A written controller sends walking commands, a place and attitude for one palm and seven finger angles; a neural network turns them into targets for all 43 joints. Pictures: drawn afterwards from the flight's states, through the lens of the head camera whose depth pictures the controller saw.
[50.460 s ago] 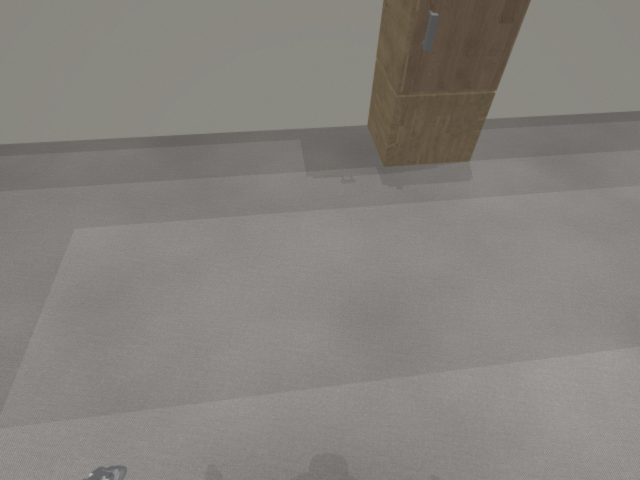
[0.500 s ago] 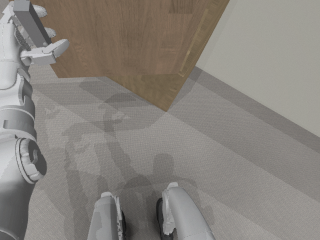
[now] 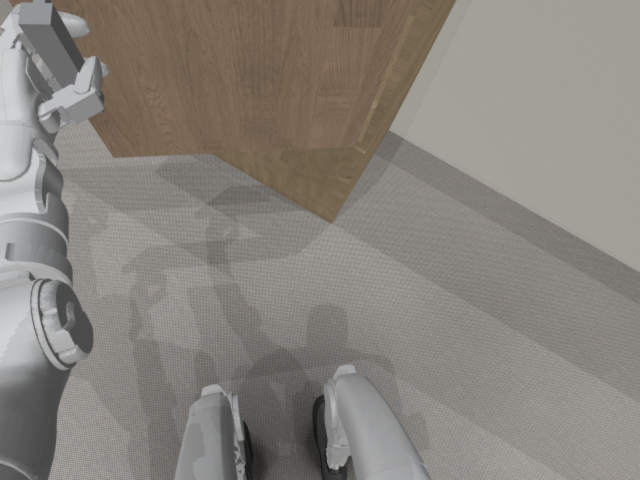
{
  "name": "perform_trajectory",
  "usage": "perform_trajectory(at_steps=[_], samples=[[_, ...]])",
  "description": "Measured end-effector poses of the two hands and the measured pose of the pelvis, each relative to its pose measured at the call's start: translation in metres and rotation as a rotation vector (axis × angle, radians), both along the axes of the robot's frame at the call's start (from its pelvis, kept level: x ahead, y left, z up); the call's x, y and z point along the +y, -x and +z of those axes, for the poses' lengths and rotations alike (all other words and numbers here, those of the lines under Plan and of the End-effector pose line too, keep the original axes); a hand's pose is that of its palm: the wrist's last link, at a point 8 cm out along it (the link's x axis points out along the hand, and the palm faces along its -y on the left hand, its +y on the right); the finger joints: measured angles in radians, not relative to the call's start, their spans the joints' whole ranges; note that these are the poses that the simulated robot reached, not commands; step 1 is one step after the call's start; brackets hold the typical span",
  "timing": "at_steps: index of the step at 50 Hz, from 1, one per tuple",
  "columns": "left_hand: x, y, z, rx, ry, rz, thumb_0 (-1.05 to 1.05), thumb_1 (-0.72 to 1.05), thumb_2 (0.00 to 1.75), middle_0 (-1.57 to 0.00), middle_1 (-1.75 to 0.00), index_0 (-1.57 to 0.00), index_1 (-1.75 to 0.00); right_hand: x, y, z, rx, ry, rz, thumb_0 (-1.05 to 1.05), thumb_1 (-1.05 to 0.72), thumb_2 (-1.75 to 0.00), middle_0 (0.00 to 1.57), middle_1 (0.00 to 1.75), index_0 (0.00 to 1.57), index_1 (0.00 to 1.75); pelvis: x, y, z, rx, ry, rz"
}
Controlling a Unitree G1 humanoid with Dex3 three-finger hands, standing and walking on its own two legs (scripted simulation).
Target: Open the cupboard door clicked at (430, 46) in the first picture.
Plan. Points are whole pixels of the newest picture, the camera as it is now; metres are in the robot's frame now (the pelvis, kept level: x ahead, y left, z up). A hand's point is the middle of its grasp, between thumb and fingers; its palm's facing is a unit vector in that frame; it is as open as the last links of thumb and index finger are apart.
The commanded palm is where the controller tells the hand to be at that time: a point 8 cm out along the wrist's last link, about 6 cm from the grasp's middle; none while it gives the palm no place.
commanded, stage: pull the door open along its arc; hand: left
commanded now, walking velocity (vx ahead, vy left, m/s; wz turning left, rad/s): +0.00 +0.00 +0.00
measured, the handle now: (69, 50) +0.60 +0.22 +0.05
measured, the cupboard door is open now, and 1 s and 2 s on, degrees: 38 78 78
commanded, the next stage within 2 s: open thumb and fingers to let go in 0.92 s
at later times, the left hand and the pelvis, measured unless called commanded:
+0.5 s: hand (135, 197) +0.42 +0.15 +0.05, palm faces +0.32 -0.94 +0.06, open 6.4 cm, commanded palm +0.36 +0.21 +0.05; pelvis +0.02 +0.00 +0.03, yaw +1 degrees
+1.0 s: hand (235, 289) +0.32 +0.06 +0.05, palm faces +0.43 -0.90 +0.01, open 6.5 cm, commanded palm +0.28 +0.10 +0.05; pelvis +0.02 -0.04 +0.03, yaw +5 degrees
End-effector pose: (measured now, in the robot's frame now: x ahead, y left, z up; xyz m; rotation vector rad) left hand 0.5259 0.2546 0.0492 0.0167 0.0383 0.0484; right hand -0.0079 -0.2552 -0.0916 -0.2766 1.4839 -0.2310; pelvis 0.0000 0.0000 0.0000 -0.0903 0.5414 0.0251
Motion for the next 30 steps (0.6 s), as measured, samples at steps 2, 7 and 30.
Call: perform_trajectory(at_steps=[2,7,30], samples=[[0.000,0.003,0.000,-0.001,0.000,0.001,0.01,0.67,0.78,-0.34,-1.35,-0.33,-1.35,0.000,-0.002,0.001,-0.004,-0.005,-0.003,0.01,-0.90,-0.89,0.20,0.30,0.20,0.30,0.000,-0.001,0.001,-0.003,-0.002,-0.002],[-0.002,0.016,0.000,-0.004,0.002,-0.001,0.01,0.67,0.74,-0.33,-1.35,-0.33,-1.35,0.002,-0.012,0.003,-0.027,-0.023,-0.010,0.01,-0.90,-0.89,0.20,0.30,0.20,0.30,0.001,-0.006,0.008,-0.017,-0.011,-0.008],[-0.082,0.171,-0.001,-0.041,0.031,0.354,0.01,0.63,0.74,-0.33,-1.30,-0.33,-1.31,0.023,-0.172,0.017,-0.422,-0.142,0.205,0.01,-0.90,-0.89,0.20,0.30,0.20,0.30,-0.008,-0.022,0.031,-0.137,-0.066,0.003]])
